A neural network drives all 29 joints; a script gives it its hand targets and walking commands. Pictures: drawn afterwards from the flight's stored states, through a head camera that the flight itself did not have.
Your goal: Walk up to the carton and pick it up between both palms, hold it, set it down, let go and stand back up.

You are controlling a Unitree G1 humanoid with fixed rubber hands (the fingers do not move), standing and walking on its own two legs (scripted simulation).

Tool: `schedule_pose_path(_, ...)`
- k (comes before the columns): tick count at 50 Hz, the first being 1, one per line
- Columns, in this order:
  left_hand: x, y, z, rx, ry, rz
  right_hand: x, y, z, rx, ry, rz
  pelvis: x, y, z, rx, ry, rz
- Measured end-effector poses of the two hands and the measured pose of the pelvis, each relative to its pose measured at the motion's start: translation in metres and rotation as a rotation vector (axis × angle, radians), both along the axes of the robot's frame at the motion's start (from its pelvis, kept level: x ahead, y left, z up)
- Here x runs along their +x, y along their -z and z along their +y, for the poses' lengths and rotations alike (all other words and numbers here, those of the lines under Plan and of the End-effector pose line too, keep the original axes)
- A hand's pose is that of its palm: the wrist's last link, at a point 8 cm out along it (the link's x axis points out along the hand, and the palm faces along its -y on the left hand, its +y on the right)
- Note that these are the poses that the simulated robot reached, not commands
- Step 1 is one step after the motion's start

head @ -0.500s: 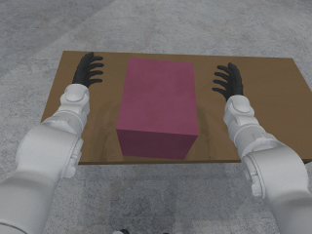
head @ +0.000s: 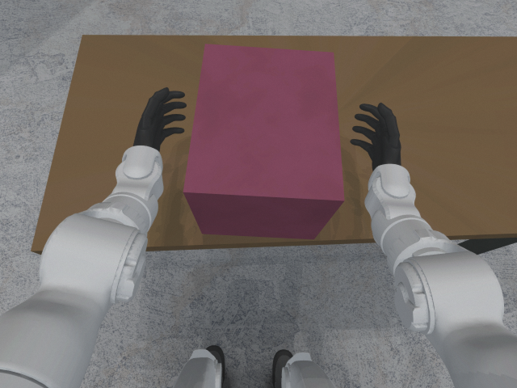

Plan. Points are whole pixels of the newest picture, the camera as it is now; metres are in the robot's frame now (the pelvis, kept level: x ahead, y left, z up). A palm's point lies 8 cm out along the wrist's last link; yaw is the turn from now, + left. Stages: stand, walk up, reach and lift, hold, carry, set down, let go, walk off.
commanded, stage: reach and lift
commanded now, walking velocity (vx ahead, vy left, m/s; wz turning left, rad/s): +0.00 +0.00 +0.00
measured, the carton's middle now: (263, 149) +0.51 -0.01 -0.04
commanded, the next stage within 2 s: none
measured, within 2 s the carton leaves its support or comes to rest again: neither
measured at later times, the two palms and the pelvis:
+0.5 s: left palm (164, 147) +0.47 +0.15 +0.01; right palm (360, 169) +0.44 -0.15 +0.01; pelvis +0.00 +0.01 +0.01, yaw +0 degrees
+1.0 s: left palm (165, 151) +0.47 +0.15 +0.01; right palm (361, 177) +0.43 -0.15 +0.01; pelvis +0.03 +0.01 +0.03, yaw -1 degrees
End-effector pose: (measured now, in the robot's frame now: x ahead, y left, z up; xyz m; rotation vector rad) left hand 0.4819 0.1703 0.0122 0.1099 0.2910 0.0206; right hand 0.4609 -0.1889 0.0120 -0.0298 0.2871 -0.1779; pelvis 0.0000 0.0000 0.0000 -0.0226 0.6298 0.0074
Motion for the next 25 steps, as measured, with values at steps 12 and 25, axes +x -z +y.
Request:
schedule_pose_path(12, -0.002, 0.002, -0.019, -0.036, 0.022, -0.015, 0.000, 0.001, 0.018, 0.021, -0.016, -0.017, 0.001, 0.002, 0.003, 0.002, 0.006, -0.022)
schedule_pose_path(25, -0.008, 0.004, -0.021, -0.077, -0.004, -0.037, -0.018, 0.005, 0.038, 0.043, 0.027, -0.060, -0.001, -0.009, 0.006, -0.003, -0.002, -0.092)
